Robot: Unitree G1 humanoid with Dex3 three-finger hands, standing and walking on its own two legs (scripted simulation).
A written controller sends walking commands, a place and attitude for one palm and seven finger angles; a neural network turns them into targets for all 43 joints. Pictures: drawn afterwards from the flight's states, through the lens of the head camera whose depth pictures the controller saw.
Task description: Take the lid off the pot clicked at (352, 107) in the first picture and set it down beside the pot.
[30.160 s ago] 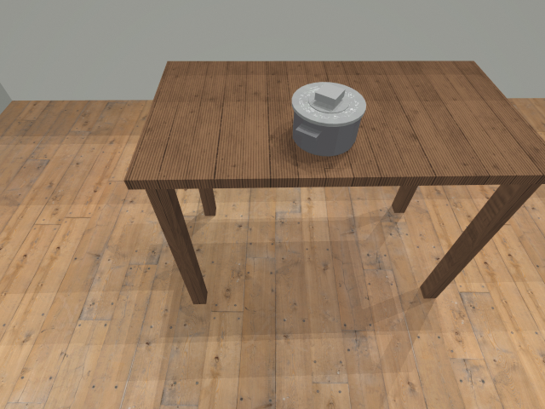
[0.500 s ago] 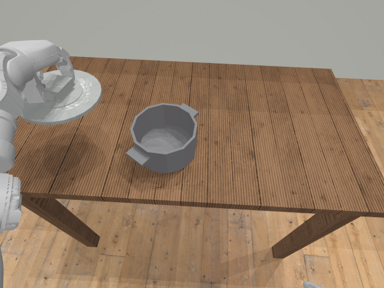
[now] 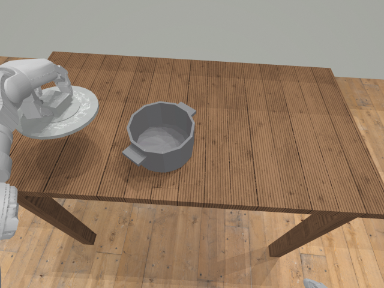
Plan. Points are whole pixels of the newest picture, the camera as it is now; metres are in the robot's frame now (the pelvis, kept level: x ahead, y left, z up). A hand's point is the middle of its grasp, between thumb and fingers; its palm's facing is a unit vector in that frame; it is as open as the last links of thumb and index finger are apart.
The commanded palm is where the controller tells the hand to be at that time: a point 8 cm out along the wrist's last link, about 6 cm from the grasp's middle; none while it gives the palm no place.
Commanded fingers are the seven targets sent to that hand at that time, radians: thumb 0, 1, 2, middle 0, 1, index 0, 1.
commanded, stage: lower the lid onto the table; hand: left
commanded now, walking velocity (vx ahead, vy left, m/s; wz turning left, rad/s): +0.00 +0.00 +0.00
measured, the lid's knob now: (53, 101) +0.47 +0.29 +0.11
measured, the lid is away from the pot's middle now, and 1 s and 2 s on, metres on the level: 0.22 0.23 0.23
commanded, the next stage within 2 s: open the fingers wide in 1.86 s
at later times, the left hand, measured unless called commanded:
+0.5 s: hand (46, 111) +0.45 +0.30 +0.10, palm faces -0.43 -0.06 -0.90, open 8.5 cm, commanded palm +0.46 +0.30 +0.17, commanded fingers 0.00 0.52 1.11 -0.91 -1.03 -0.78 -0.93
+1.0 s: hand (48, 124) +0.44 +0.31 +0.07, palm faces -0.45 -0.05 -0.89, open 8.5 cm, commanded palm +0.46 +0.30 +0.14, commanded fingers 0.00 0.52 1.11 -0.91 -1.03 -0.78 -0.93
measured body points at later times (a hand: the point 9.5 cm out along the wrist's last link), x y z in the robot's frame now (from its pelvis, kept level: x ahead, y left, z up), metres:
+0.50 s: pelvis +0.00 +0.01 +0.00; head +0.07 +0.01 +0.44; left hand +0.47 +0.30 +0.16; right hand +0.06 -0.27 -0.12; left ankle +0.02 +0.08 -0.74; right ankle -0.02 -0.14 -0.74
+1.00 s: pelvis +0.00 +0.01 -0.01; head +0.07 +0.02 +0.44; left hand +0.46 +0.31 +0.13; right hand +0.04 -0.27 -0.12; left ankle +0.02 +0.08 -0.74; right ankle -0.02 -0.14 -0.74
